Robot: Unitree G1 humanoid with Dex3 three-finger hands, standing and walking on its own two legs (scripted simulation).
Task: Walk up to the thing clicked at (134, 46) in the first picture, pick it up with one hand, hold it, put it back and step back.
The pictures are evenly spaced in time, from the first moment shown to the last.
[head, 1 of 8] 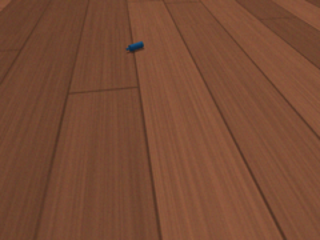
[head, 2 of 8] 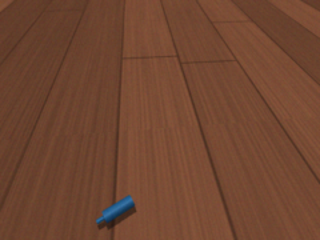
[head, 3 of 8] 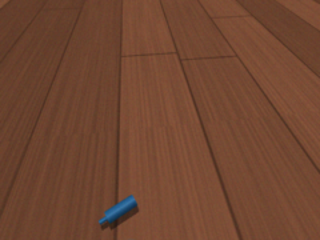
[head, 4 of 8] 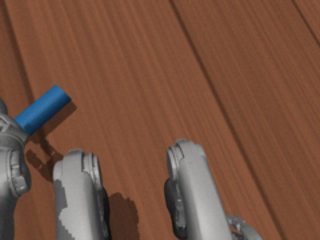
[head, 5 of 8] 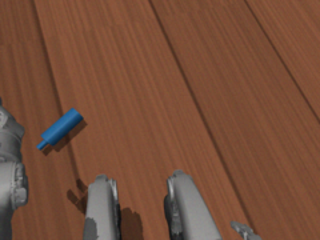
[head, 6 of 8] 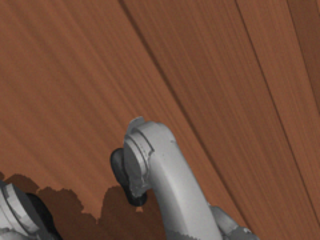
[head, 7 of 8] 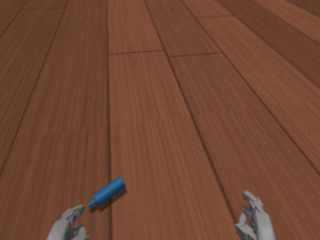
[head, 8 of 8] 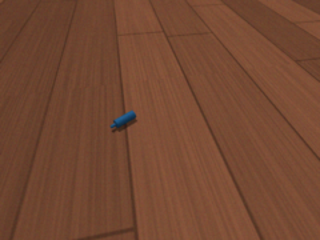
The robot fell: no
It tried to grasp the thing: yes
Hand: left
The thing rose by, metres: 0.01
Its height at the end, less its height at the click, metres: +0.00
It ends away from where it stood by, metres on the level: 0.08
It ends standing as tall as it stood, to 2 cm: yes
